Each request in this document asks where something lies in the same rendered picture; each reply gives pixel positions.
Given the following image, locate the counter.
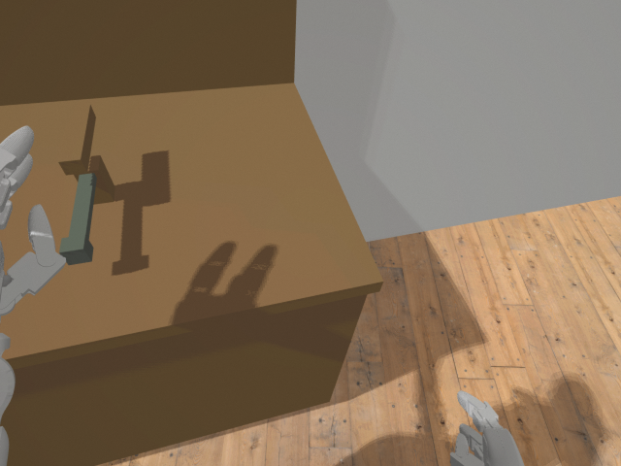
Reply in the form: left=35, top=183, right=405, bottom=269
left=0, top=0, right=383, bottom=466

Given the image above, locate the robot left hand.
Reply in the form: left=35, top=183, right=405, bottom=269
left=0, top=126, right=66, bottom=321

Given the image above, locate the robot right hand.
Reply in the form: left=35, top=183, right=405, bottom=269
left=450, top=390, right=524, bottom=466

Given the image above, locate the tap lever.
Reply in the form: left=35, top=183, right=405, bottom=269
left=59, top=173, right=97, bottom=265

